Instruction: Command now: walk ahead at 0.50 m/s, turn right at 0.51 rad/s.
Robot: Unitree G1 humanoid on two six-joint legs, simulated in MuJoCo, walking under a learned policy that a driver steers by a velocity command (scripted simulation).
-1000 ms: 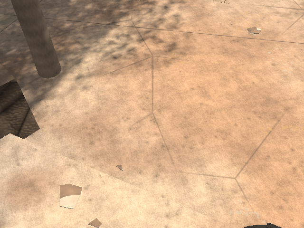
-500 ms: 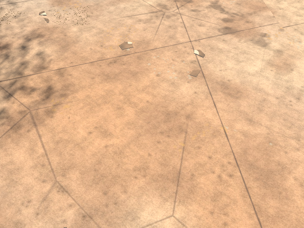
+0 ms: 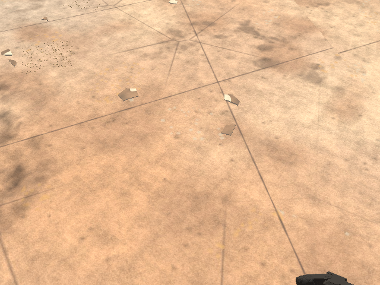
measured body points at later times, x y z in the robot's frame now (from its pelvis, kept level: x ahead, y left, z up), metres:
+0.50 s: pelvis +0.28 -0.01 -0.06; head +0.31 -0.03 +0.39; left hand +0.56 +0.17 -0.11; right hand +0.18 -0.27 -0.20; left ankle +0.13 +0.14 -0.77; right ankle +0.38 -0.12 -0.78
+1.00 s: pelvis +0.54 -0.01 -0.06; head +0.58 -0.01 +0.39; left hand +0.50 +0.26 -0.19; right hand +0.78 -0.21 -0.16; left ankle +0.67 +0.11 -0.77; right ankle +0.38 -0.12 -0.78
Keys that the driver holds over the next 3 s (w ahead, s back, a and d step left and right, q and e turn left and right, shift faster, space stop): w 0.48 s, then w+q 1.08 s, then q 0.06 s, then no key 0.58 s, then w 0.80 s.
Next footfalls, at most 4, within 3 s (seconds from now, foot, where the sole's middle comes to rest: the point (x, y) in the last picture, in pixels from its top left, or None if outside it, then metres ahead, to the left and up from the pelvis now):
0.04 left None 0.16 0.14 -0.82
0.48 right None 0.41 -0.12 -0.82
1.02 left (194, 243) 0.71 0.11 -0.82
1.50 right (227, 180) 1.03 0.00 -0.82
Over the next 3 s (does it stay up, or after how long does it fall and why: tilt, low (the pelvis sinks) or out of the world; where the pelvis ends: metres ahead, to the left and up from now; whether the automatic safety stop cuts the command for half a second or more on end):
stays up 1.27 0.27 -0.06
